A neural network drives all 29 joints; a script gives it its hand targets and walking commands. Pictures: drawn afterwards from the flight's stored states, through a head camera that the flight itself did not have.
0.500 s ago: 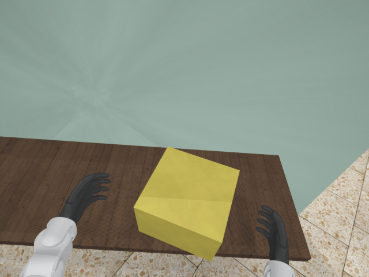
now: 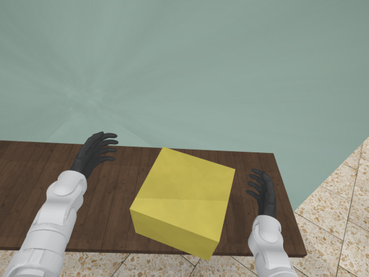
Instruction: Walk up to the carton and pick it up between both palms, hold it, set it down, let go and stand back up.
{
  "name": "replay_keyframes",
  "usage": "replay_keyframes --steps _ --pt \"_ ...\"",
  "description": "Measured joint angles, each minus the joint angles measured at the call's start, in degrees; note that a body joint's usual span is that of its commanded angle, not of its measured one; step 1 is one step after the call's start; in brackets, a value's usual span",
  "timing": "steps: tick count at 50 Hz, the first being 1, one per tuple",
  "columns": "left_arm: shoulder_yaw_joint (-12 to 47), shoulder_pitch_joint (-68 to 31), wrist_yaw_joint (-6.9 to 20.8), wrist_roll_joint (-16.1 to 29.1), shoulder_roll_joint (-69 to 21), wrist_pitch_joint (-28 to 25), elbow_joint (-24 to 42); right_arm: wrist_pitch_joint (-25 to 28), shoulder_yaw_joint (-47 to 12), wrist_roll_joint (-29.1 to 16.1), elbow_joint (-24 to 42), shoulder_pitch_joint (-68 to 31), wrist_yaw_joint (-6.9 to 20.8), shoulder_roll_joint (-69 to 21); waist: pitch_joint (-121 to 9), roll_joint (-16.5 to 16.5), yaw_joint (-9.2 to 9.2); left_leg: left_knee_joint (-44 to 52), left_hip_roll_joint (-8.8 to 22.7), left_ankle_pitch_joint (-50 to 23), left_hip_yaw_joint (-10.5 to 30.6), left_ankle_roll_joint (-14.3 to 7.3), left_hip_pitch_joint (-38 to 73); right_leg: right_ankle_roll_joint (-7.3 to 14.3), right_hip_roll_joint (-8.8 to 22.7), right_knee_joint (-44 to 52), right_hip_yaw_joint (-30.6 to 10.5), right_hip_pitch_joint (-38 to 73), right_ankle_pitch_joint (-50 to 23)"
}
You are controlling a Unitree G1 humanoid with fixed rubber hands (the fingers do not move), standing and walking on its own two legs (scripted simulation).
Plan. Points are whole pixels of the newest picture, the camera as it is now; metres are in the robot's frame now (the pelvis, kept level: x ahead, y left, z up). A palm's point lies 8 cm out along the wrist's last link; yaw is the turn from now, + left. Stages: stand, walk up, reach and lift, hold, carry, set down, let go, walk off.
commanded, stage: reach and lift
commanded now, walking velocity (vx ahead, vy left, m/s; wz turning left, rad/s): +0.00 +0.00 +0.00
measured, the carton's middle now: (184, 201) +0.33 -0.02 -0.10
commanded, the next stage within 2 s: none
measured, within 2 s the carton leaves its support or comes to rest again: neither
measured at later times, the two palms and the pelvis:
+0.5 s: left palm (99, 136) +0.40 +0.19 +0.09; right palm (267, 185) +0.31 -0.20 +0.03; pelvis +0.00 +0.00 +0.00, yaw +0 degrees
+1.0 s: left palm (107, 136) +0.43 +0.18 +0.06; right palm (267, 182) +0.33 -0.21 +0.01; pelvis +0.00 +0.00 +0.00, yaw -1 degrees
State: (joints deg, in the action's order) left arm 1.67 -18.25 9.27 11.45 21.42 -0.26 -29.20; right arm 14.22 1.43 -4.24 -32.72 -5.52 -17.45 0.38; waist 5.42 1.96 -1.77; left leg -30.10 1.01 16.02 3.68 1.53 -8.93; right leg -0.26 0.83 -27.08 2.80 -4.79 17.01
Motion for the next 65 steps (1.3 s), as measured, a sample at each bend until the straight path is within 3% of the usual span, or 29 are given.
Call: replay_keyframes --steps 17,26,37,54,65 --pt "0.0 -11.8 -0.7 0.0 0.0 1.3 -12.2 -3.7 0.0 -2.5 -6.3 -10.4 -0.2 1.4 -0.1 0.1 -2.14 0.0 0.0 -0.2 0.0 0.0 -0.4 0.0 0.0 0.0 0.0 -0.4 -0.2" --pt "0.1 -19.3 -1.5 0.0 -0.1 -1.1 -21.4 -4.5 0.0 -3.3 -13.3 -17.4 0.0 2.2 -2.5 0.1 -3.81 0.0 0.0 -0.8 0.0 0.0 -3.9 -0.1 0.0 0.0 0.0 -3.9 -0.8" --pt "0.4 -26.2 -2.4 0.0 -1.1 -4.2 -32.2 -2.4 0.0 -4.9 -22.8 -24.9 1.0 4.0 -6.1 -0.2 -4.56 0.0 0.2 -1.2 0.0 0.0 -8.4 -0.1 -0.2 0.0 0.0 -8.5 -1.3" --pt "0.4 -27.3 -2.9 0.0 -2.3 -13.5 -41.6 8.5 0.0 -5.6 -35.9 -27.2 1.8 4.2 -10.5 -1.6 -4.61 -1.7 0.8 -2.0 0.0 0.0 -19.1 -0.1 -0.9 0.0 -0.1 -18.5 -3.0" --pt "0.4 -29.8 -4.5 -0.4 -4.6 -21.9 -50.1 16.9 0.1 -5.6 -45.3 -29.4 4.4 4.2 -14.4 -3.1 -4.61 -6.8 1.1 -1.3 0.0 -0.3 -31.6 -0.5 -1.3 -2.6 -0.2 -29.9 -3.8"
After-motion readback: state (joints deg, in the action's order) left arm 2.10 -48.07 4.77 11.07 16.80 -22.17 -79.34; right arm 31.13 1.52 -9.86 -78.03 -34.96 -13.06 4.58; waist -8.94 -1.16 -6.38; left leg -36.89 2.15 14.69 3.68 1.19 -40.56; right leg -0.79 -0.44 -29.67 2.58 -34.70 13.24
